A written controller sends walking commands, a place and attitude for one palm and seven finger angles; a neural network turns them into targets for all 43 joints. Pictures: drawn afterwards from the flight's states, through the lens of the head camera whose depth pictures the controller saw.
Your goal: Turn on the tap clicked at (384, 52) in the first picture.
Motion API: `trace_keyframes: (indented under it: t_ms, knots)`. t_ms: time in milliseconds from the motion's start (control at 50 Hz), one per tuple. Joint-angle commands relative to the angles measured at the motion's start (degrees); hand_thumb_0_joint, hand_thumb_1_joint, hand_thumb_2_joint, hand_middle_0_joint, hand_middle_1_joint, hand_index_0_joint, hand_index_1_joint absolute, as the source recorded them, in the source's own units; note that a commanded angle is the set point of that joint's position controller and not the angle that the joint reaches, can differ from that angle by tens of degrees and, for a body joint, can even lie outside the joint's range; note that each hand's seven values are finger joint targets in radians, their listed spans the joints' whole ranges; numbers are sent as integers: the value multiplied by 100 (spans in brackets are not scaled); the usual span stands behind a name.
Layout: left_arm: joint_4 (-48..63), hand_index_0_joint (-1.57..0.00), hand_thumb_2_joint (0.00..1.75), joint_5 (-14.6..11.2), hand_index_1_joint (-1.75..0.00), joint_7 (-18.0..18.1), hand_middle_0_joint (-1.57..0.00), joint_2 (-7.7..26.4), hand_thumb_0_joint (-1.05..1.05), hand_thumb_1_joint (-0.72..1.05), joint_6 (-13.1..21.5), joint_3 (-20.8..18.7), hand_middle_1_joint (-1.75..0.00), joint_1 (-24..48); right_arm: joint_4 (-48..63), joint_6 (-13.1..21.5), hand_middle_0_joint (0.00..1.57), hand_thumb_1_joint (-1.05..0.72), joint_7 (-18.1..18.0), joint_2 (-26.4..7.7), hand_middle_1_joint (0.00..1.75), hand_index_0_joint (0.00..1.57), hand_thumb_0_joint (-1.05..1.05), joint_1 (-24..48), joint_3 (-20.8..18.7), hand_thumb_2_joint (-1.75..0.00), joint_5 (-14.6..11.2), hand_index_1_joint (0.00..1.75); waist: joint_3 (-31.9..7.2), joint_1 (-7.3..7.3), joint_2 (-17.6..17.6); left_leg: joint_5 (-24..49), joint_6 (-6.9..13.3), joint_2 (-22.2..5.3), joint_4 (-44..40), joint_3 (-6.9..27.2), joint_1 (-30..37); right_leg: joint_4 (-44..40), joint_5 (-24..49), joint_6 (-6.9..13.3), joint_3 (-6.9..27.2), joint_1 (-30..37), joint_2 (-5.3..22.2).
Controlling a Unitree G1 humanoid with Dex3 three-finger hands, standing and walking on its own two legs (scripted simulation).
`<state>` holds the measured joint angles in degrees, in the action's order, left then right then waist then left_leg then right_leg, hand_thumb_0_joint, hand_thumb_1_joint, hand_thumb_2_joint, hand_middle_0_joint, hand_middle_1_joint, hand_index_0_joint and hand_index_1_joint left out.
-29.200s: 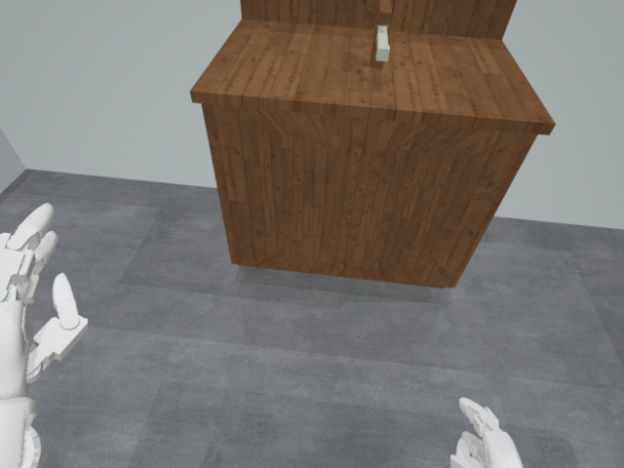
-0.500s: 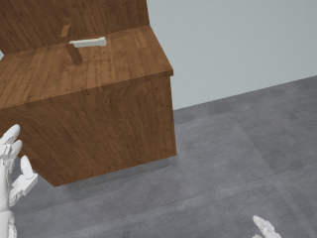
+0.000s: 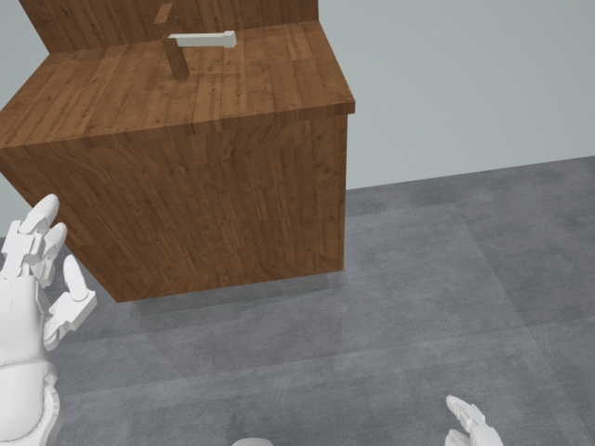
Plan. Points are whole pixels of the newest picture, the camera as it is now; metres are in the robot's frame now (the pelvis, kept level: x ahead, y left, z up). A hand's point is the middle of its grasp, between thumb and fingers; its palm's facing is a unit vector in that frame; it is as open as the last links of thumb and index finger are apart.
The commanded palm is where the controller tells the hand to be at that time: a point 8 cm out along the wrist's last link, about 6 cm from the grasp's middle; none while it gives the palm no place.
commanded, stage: stop stepping back and stand still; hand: left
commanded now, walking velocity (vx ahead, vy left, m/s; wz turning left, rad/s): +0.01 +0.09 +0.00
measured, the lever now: (229, 39) +0.94 +0.25 +0.15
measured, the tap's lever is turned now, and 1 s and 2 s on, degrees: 74 74 74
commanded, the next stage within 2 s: stand and check the lever's angle in 0.08 s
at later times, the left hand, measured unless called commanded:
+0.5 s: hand (126, 262) +0.27 +0.22 +0.16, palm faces +0.33 -0.86 -0.40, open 7.5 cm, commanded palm +0.20 +0.27 +0.20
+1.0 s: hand (97, 259) +0.26 +0.24 +0.17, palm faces +0.35 -0.85 -0.40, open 7.5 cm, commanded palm +0.20 +0.28 +0.20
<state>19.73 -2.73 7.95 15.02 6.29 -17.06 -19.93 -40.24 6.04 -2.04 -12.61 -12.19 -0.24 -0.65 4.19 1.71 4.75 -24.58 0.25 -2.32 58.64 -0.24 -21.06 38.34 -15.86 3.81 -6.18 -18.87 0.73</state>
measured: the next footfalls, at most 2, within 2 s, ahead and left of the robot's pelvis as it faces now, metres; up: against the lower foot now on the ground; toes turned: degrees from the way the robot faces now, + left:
left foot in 0.16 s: +0.08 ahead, +0.12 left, +0.00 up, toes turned +4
right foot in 0.32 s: +0.07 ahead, -0.10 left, +0.00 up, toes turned -3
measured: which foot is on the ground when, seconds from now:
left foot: up 0.00-0.14, down 0.16-1.00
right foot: down 0.00-0.16, up 0.18-0.30, down 0.32-1.00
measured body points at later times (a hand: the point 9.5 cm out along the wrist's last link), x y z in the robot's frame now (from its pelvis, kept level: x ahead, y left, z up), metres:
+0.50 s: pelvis +0.04 +0.00 +0.01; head +0.08 -0.02 +0.46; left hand +0.25 +0.26 +0.18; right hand +0.21 -0.24 -0.08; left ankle +0.04 +0.12 -0.72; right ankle +0.03 -0.09 -0.72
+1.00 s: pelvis +0.03 +0.01 +0.02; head +0.06 +0.00 +0.47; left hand +0.24 +0.28 +0.20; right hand +0.21 -0.23 -0.07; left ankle +0.04 +0.12 -0.72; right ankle +0.03 -0.09 -0.72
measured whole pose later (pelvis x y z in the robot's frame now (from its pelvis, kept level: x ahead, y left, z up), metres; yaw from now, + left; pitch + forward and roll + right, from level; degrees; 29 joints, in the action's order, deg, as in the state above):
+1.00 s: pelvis +0.03 +0.01 +0.02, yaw -1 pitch +0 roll -1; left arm 28.6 -3.1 9.3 20.0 6.0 -17.9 -26.7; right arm -33.1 4.7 -3.6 -12.1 -10.6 0.0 -0.5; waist 3.3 0.2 1.6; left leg -14.7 0.6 -2.1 27.5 -4.6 -12.6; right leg 24.9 -13.8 1.3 -2.2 -11.0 -1.5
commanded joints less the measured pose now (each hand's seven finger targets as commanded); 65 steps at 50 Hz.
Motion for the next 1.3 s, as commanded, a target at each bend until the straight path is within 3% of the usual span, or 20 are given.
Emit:
trace_keyframes:
  t_ms: [0, 40, 80, 100, 120, 140, 160, 180, 260, 280, 320, 340, 360, 420, 520, 680, 760, 880, 1040, 1280]
  knots:
    - [2540, -20, 90, -16, -30, 119, -20, 2028, 0, 90, 638, -1141, -30, 275, 1331, 348, 20, -90, -43, -514, 30, 20, 0, 651, -241, -90, -19, 30, -718, -160, -1233, 200, -15, 6, -908, -234, 348, -2398, -519, 283, 1782, 273, 1485]
    - [2699, -20, 90, -38, -30, 242, -20, 1994, 0, 90, 644, -1273, -30, -158, 1430, 342, 20, -90, -72, -436, 30, 20, 0, 692, -208, -90, 12, 30, -856, -112, -1179, 155, 36, 103, -1799, -402, 817, -2423, -918, 265, 1672, 232, 1476]
    - [2642, -20, 90, -77, -30, 319, -20, 1789, 0, 90, 613, -1217, -30, -609, 1418, 326, 20, -90, -94, -474, 30, 20, 0, 542, -232, -90, 49, 30, -923, -221, -514, 404, 74, 112, -2909, -382, 1442, -2002, -1171, 141, 1443, 128, 1308]
    - [2661, -20, 90, -92, -30, 321, -20, 1717, 0, 90, 636, -1181, -30, -650, 1447, 326, 20, -90, -103, -536, 30, 20, 0, 516, -228, -90, 75, 30, -820, -228, 126, 170, 176, -94, -3439, -20, 1477, -1449, -1232, 22, 1274, 13, 955]
    - [2589, -20, 90, -84, -30, 339, -20, 1646, 0, 90, 661, -1178, -30, -674, 1487, 342, 20, -90, -110, -663, 30, 20, 0, 525, -242, -90, 89, 30, -676, -183, 1023, -200, 445, -756, -4053, 963, 1377, -606, -1143, -182, 900, -279, 400]
    - [2415, -20, 90, -5, -30, 376, -20, 1600, 0, 90, 646, -1159, -30, -630, 1499, 324, 20, -90, -92, -647, 30, 20, 0, 505, -210, -90, 58, 30, -539, -159, 1455, -434, 661, -1360, -4697, 1679, 1022, 299, -1195, -386, 353, -340, 14]
    - [2110, -20, 90, 25, -30, 397, -20, 1661, 0, 90, 599, -1208, -30, -495, 1503, 348, 20, -90, -98, -582, 30, 20, 0, 485, -224, -90, 36, 30, -379, -187, 1028, -77, 871, -1484, -4827, 1852, 522, 1030, -1155, -411, 507, -209, -107]
    - [1795, -20, 90, -7, -30, 350, -20, 1630, 0, 90, 569, -1206, -30, -451, 1394, 361, 20, -90, -105, -542, 30, 20, 0, 470, -261, -90, 2, 30, -465, -176, 616, -618, 830, -1471, -4851, 1750, 192, 1236, -1142, -446, 667, -67, 8]
    - [1354, -20, 90, 83, -30, 251, -20, 1343, 0, 90, 422, -833, -30, -494, 1385, 390, 20, -90, -124, -627, 30, 20, 0, 435, -217, -90, -89, 30, -520, -176, 107, 1548, 459, -885, -3689, 523, 555, -992, -79, -538, 395, 627, 98]
    - [1432, -20, 90, 90, -30, 221, -20, 1290, 0, 90, 405, -721, -30, -451, 1415, 394, 20, -90, -120, -628, 30, 20, 0, 481, -218, -90, -93, 30, -564, -196, -139, 1837, 332, -679, -3294, 306, 567, -1461, 743, -469, 594, 874, 194]
    - [1669, -20, 90, 59, -30, 181, -20, 1384, 0, 90, 437, -685, -30, -261, 1395, 398, 20, -90, -72, -659, 30, 20, 0, 508, -272, -90, -54, 30, -861, -317, -936, 1842, 26, -281, -2625, -115, 447, -1551, 2542, -113, 1611, 1170, 956]
    - [1825, -20, 90, 49, -30, 196, -20, 1438, 0, 90, 471, -699, -30, -85, 1365, 402, 20, -90, -54, -635, 30, 20, 0, 484, -260, -90, -27, 30, -1000, -349, -817, 1725, -37, -189, -2659, -221, 532, -1504, 2982, -36, 1634, 1255, 1129]
    - [1945, -20, 90, 26, -30, 191, -20, 1375, 0, 90, 432, -608, -30, -69, 1359, 389, 20, -90, -53, -669, 30, 20, 0, 390, -334, -90, -61, 30, -1191, -302, -1076, 1821, -52, -100, -2573, -259, 611, -1398, 3341, -30, 1627, 1553, 1075]
    - [2493, -20, 90, 19, -30, 257, -20, 1775, 0, 90, 463, -1018, -30, -373, 1518, 358, 20, -90, -94, -580, 30, 20, 0, 580, -281, -90, -36, 30, -1418, -171, -702, 2089, 1, -74, -2798, -283, 758, -1217, 3925, -102, 1411, 1840, 1047]
    - [2516, -20, 90, -38, -30, 315, -20, 1777, 0, 90, 480, -1296, -30, -1075, 1651, 184, 20, -90, -143, -506, 30, 20, 0, 656, -248, -90, -50, 30, -1355, -150, 19, 3667, 60, -496, -3085, -50, 1512, -1187, 2666, -316, 857, 1258, 511]
    - [1596, -20, 90, -80, -30, 195, -20, 1268, 0, 90, 340, -815, -30, -917, 1585, 106, 20, -90, -170, -617, 30, 20, 0, 568, -283, -90, -82, 30, -1107, -230, -400, 2811, 63, -568, -3254, -84, 1296, -1464, 2219, -382, 888, 1073, 401]
    - [1829, -20, 90, -31, -30, 183, -20, 1358, 0, 90, 312, -672, -30, -411, 1600, 132, 20, -90, -182, -666, 30, 20, 0, 618, -252, -90, -41, 30, -997, -198, -409, 2207, 76, -470, -3365, -55, 1156, -1614, 1814, -359, 992, 1006, 412]
    - [2390, -20, 90, 5, -30, 278, -20, 1753, 0, 90, 379, -965, -30, -91, 1642, 194, 20, -90, -226, -622, 30, 20, 0, 733, -210, -90, 32, 30, -992, -123, -4, 1931, 86, -406, -3518, 47, 1068, -1676, 1474, -303, 991, 1076, 409]
    - [1808, -20, 90, -60, -30, 247, -20, 1400, 0, 90, 372, -879, -30, -807, 1619, 181, 20, -90, -188, -583, 30, 20, 0, 604, -199, -90, 13, 30, -1013, -147, -234, 1948, 52, -458, -3601, 12, 1015, -1690, 1454, -359, 880, 1044, 305]
    - [2147, -20, 90, 4, -30, 256, -20, 1523, 0, 90, 403, -807, -30, -169, 1594, 265, 20, -90, -228, -627, 30, 20, 0, 697, -196, -90, 59, 30, -937, -144, -139, 1361, 83, -397, -3754, 89, 882, -1759, 1073, -349, 887, 1016, 293]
